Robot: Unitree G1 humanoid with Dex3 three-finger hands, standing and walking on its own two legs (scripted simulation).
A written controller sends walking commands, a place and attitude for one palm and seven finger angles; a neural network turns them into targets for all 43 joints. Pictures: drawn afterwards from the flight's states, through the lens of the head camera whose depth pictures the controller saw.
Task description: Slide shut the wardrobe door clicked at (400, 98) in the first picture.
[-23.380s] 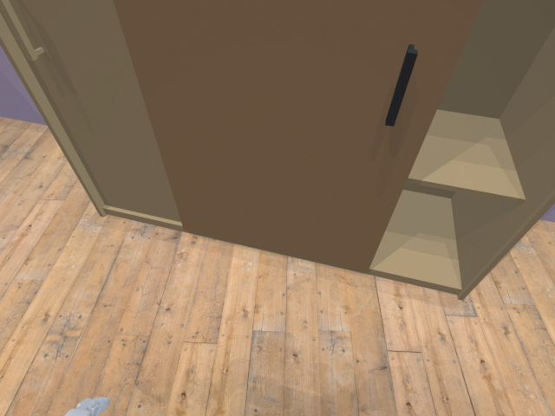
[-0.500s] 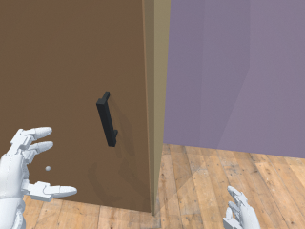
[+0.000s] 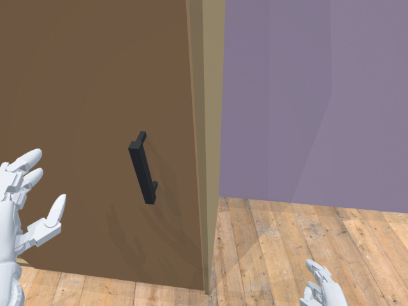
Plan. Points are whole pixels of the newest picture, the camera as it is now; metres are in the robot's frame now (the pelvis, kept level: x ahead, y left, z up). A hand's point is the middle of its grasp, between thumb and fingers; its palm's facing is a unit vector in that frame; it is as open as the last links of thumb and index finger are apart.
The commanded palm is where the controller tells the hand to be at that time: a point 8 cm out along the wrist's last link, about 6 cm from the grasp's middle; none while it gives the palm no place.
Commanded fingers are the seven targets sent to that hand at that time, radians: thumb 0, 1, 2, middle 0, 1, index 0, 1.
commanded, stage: draw the hand back to the body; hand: left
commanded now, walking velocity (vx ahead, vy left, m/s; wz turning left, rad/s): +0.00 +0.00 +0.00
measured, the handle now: (146, 169) +0.36 +0.18 +0.09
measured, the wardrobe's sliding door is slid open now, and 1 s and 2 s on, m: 0.00 0.00 0.00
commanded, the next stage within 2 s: step back with the hand held close in 0.40 s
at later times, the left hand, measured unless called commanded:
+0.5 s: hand (47, 223) +0.18 +0.26 +0.16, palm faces +0.47 -0.81 -0.36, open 7.4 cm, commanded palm +0.13 +0.29 +0.17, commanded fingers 0.00 0.90 0.90 -0.20 -0.30 -0.20 -0.30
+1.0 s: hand (29, 227) +0.17 +0.28 +0.16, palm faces +0.39 -0.79 -0.48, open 7.4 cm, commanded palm +0.10 +0.32 +0.17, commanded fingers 0.00 0.90 0.90 -0.20 -0.30 -0.20 -0.30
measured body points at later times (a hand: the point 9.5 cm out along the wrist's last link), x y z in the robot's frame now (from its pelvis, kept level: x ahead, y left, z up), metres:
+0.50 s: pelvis -0.01 -0.01 +0.00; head -0.04 -0.02 +0.45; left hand +0.15 +0.30 +0.18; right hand +0.18 -0.22 -0.08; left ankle -0.01 +0.10 -0.74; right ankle -0.01 -0.12 -0.74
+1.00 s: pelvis -0.05 +0.02 -0.01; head -0.03 +0.04 +0.44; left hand +0.14 +0.32 +0.19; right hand +0.12 -0.22 -0.08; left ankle -0.01 +0.10 -0.74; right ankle -0.01 -0.12 -0.74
